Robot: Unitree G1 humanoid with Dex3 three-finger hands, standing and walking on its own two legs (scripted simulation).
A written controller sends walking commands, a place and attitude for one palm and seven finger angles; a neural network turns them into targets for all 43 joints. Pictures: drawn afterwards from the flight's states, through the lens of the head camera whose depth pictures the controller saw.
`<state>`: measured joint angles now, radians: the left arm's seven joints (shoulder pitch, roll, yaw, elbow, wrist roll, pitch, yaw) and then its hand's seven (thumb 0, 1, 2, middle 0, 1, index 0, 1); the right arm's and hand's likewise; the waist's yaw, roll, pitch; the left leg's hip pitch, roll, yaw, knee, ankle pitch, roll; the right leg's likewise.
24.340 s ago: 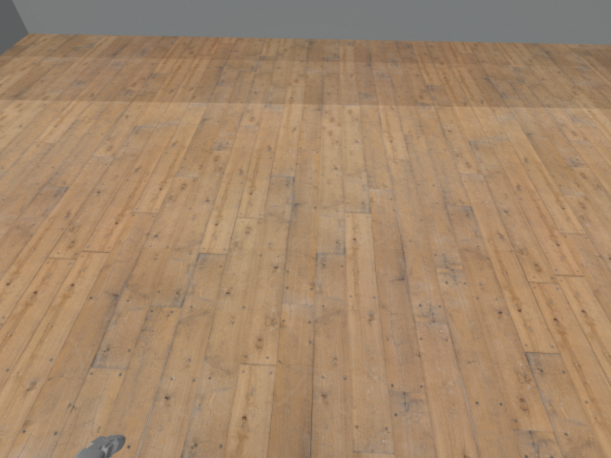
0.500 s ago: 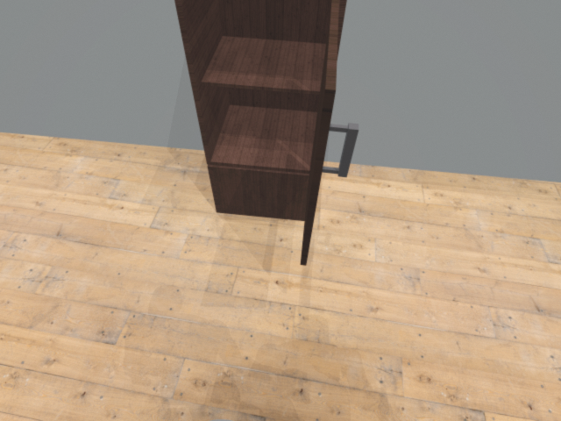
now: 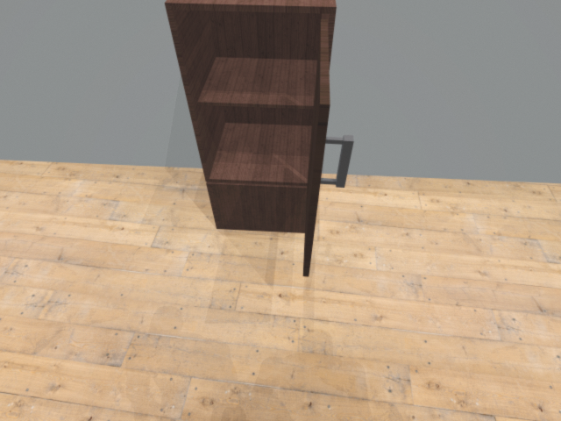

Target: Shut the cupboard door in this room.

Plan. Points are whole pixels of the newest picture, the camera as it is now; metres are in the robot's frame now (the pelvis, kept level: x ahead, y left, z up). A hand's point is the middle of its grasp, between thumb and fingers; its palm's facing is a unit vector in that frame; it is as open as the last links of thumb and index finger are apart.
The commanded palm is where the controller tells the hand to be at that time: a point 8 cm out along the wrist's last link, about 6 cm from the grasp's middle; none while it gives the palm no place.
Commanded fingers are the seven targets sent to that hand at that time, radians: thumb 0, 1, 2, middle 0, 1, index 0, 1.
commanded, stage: turn or walk to find it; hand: left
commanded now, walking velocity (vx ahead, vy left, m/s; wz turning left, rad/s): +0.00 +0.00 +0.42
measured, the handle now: (335, 162) +0.63 -0.09 -0.02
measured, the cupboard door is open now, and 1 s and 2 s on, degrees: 89 89 89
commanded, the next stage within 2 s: stand and wait in 0.58 s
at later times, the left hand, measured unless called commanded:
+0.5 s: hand out of the picture +0.02 +0.20 -0.17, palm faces +0.19 -0.95 -0.26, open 7.3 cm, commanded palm none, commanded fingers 0.00 0.90 0.90 -0.20 -0.30 -0.20 -0.30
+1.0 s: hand out of the picture -0.07 +0.08 -0.16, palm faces +0.32 -0.92 -0.23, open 7.3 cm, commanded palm none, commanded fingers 0.00 0.90 0.90 -0.20 -0.30 -0.20 -0.30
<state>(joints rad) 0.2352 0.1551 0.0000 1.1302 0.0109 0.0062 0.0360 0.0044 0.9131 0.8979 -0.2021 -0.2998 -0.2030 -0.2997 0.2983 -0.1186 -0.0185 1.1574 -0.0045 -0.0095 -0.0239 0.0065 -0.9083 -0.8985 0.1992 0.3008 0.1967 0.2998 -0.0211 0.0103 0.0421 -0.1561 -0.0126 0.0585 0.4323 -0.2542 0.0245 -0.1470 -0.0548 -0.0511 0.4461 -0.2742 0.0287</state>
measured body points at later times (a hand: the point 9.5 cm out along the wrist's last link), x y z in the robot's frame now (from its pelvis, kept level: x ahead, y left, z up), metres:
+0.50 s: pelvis -0.02 -0.02 +0.00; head +0.03 -0.01 +0.44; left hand +0.01 +0.25 -0.15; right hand +0.06 -0.25 -0.16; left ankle -0.01 +0.10 -0.74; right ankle -0.06 -0.15 -0.69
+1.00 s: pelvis +0.00 -0.08 +0.00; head +0.05 -0.09 +0.45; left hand -0.09 +0.13 -0.14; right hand +0.14 -0.29 -0.16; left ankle -0.10 +0.05 -0.71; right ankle -0.03 -0.16 -0.74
